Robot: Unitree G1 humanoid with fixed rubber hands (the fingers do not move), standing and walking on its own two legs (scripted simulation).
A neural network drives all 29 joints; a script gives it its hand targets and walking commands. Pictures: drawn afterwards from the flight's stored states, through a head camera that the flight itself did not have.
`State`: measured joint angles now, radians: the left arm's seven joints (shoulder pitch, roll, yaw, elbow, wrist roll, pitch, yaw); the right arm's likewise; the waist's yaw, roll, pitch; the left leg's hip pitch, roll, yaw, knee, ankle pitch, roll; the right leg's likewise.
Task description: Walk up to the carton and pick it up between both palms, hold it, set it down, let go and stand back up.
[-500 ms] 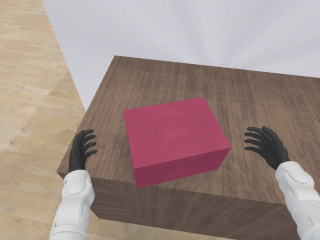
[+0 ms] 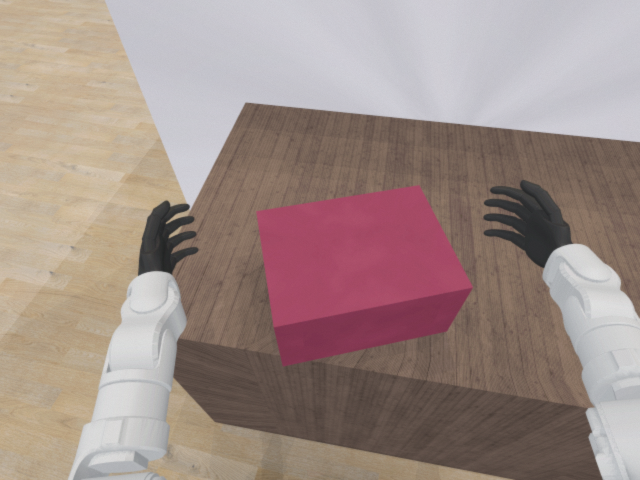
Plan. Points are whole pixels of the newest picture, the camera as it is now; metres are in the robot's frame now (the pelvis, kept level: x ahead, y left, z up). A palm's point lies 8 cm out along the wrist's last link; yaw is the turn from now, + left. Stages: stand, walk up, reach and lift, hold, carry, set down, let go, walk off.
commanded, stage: reach and lift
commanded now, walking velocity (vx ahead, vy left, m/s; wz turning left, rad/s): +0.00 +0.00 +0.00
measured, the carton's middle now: (353, 272) +0.42 +0.01 -0.06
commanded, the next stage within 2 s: none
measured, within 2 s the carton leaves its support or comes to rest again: neither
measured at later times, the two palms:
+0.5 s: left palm (166, 221) +0.36 +0.25 +0.10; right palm (526, 184) +0.48 -0.20 +0.12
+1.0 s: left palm (187, 278) +0.34 +0.25 +0.00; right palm (479, 233) +0.48 -0.17 +0.01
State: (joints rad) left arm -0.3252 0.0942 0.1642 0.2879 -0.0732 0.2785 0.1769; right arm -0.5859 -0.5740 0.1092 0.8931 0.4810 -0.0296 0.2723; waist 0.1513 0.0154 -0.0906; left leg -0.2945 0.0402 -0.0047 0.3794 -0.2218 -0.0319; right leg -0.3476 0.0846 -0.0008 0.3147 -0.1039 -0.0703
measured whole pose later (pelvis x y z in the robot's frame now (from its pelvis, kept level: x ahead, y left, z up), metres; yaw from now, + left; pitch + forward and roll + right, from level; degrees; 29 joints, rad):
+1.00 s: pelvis -0.01 -0.01 -0.02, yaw +1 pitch +25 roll +0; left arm -0.66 0.10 0.10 0.99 -0.14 -0.25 0.14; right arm -0.97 -0.49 0.17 1.45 0.42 -0.33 0.19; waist 0.24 0.01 -0.22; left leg -0.76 0.04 -0.02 0.58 -0.25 -0.04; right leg -0.79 0.09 -0.03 0.49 -0.14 -0.08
